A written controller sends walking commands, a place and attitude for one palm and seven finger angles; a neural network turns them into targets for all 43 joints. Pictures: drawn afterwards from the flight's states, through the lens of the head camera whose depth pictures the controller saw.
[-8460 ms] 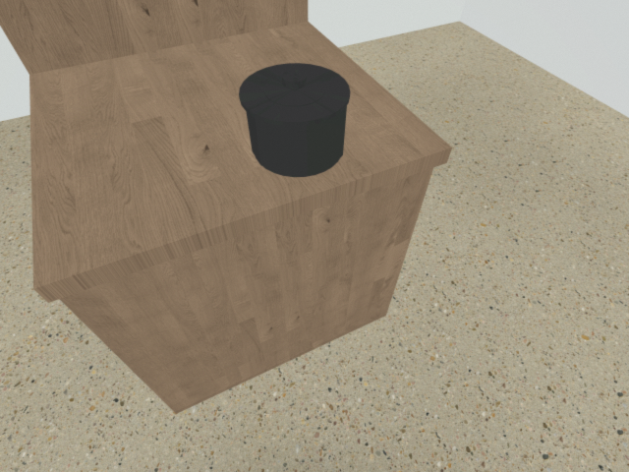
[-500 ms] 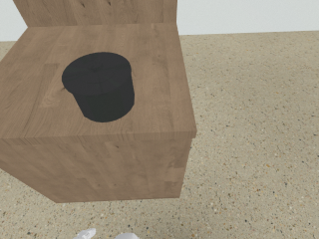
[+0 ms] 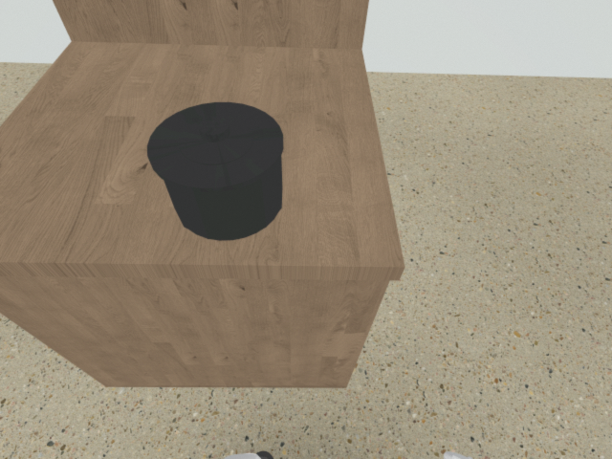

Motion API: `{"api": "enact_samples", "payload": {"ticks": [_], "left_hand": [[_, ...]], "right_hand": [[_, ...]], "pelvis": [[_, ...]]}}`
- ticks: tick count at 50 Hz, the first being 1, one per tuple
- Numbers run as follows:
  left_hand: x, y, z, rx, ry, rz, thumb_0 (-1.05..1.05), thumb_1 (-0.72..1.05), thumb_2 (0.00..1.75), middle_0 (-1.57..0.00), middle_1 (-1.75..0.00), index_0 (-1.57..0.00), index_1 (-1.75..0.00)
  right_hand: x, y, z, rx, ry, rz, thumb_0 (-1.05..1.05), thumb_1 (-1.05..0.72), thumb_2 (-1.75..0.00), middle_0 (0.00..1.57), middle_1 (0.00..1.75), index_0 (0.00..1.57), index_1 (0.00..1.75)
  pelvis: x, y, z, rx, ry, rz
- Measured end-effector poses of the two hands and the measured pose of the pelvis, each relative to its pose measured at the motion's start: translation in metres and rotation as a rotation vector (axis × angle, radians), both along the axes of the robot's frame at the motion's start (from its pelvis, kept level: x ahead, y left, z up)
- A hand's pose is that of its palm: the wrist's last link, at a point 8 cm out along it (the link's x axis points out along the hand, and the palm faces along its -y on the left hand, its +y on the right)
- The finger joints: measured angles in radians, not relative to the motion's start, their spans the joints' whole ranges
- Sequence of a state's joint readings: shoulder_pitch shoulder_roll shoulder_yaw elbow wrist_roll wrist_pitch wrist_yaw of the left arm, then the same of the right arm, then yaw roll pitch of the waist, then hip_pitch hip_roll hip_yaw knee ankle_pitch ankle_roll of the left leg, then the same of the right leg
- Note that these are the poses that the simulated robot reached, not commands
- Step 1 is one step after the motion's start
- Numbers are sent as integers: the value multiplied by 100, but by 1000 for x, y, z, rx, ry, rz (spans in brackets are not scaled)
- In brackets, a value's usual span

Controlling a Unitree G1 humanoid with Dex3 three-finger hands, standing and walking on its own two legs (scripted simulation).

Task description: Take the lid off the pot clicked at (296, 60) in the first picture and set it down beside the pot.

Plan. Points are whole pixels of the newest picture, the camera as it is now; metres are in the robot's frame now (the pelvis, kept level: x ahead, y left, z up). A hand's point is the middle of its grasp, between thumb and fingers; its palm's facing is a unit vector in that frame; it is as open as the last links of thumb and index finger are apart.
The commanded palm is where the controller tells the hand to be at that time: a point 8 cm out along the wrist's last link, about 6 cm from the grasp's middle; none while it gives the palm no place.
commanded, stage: come to a stop and stand still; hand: left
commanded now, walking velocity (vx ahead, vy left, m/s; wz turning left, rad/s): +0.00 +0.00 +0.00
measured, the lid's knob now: (214, 129) +0.51 +0.17 +0.14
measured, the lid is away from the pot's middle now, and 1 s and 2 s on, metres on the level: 0.00 0.00 0.00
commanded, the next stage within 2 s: look again from close up in 0.46 s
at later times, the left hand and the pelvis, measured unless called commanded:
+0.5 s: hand out of the picture +0.00 +0.13 -0.17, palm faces +0.03 -0.98 -0.17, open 7.3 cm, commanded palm none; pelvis +0.00 -0.04 +0.00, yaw +1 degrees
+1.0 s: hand out of the picture +0.03 +0.21 -0.18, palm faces -0.02 -0.97 -0.23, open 7.4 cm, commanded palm none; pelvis +0.01 +0.02 +0.00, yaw -1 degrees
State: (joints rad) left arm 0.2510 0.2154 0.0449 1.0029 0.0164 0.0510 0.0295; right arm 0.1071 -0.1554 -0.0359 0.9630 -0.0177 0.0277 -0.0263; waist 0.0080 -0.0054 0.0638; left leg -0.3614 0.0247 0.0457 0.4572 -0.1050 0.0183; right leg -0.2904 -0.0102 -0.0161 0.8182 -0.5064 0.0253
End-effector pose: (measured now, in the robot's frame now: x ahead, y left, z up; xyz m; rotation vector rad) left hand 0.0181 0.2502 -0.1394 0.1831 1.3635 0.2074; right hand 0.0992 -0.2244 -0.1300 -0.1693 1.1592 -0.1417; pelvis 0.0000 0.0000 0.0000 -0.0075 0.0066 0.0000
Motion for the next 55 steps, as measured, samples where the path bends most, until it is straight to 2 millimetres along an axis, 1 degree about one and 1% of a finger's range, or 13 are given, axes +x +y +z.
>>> {"api": "enact_samples", "payload": {"ticks": [4,7,10,15,18,21,24,29,35,40,44,49,55], "left_hand": [[-17,-16,3,23,0,-12,0,91,90,-20,-30,-20,-30],[-31,-31,10,16,19,-9,0,90,90,-20,-30,-20,-30],[-38,-45,10,-4,37,-15,0,90,90,-20,-30,-20,-30],[-36,-63,3,-43,31,-8,0,90,90,-20,-30,-20,-30],[-31,-71,0,-66,19,-6,0,90,90,-20,-30,-20,-30],[-28,-74,-3,-75,25,-8,1,91,90,-20,-30,-20,-30],[-26,-73,-4,-80,31,-6,1,91,90,-20,-30,-20,-30],[-21,-67,-4,-71,33,-6,0,91,90,-20,-30,-20,-30],[-13,-50,-11,-65,11,-58,0,90,90,-20,-30,-20,-30],[3,-27,-11,-45,-42,-44,0,90,90,-20,-30,-20,-30],[10,-12,-9,-33,-61,-54,0,90,90,-20,-30,-20,-30],[10,3,-7,-21,-45,-68,0,90,90,-20,-30,-20,-30],[2,11,-5,-12,-11,-64,0,90,90,-20,-30,-20,-30]], "right_hand": [[-22,-13,-14,42,24,-27,0,-91,-90,20,30,20,30],[-48,-21,-17,63,87,-42,0,-91,-90,20,30,20,30],[-75,-30,-18,58,135,-74,0,-92,-90,20,30,20,30],[-119,-40,-18,31,252,-93,0,-92,-90,20,30,20,30],[-139,-41,-15,23,313,-101,0,-92,-90,20,30,20,30],[-153,-38,-13,22,351,-111,0,-92,-90,20,30,19,30],[-159,-32,-12,28,372,-118,0,-92,-90,20,30,19,30],[-154,-19,-13,47,374,-112,0,-91,-90,20,30,19,30],[-113,-1,-19,45,228,-106,1,-92,-90,20,30,20,30],[-90,4,-19,12,169,-73,2,-95,-90,20,30,20,30],[-73,7,-14,1,129,-58,2,-95,-90,20,30,20,30],[-58,12,-8,-1,92,-45,1,-93,-90,20,30,20,30],[-50,16,-6,2,93,-33,1,-92,-90,20,30,20,30]], "pelvis": [[-10,-14,-4,25,-3,1],[-11,-22,1,23,-14,4],[-8,-27,3,19,-19,-12],[-8,-34,3,8,-37,4],[-8,-36,4,4,-43,7],[-7,-37,4,1,-45,9],[-5,-36,4,1,-42,10],[0,-32,4,-2,-31,5],[5,-12,-5,-23,-17,-14],[8,4,-8,-15,-23,-10],[7,12,-6,-10,-17,-16],[7,18,-4,-3,-4,-23],[9,20,-2,3,6,-25]]}}
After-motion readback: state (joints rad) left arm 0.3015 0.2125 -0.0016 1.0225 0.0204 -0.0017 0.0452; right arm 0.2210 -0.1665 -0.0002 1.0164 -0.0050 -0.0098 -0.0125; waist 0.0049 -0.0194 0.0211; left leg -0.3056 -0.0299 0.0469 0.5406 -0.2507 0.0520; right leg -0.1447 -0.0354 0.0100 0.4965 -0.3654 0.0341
